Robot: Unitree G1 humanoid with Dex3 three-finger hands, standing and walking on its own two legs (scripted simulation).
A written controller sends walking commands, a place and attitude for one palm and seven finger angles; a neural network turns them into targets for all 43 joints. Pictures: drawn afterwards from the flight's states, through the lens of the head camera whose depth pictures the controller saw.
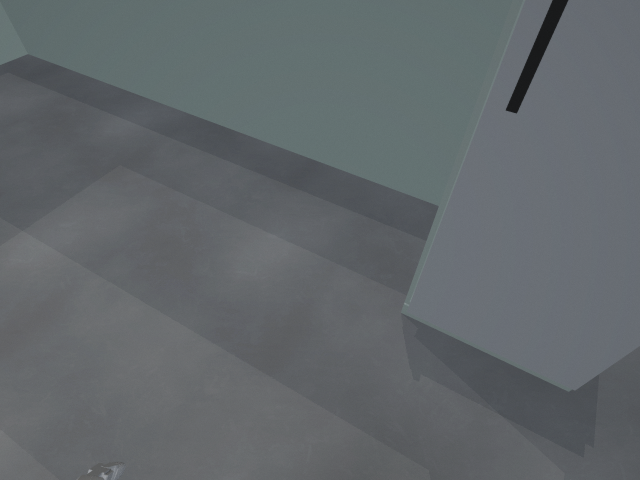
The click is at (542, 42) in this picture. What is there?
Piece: fridge door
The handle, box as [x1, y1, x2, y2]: [506, 0, 567, 112]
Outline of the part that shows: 567,0 552,1 506,110 513,112 517,111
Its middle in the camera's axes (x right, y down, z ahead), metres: +0.35 -0.33 +0.58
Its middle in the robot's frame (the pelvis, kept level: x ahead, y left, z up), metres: +0.71 -0.30 +0.26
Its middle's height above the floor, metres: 1.03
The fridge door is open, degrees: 0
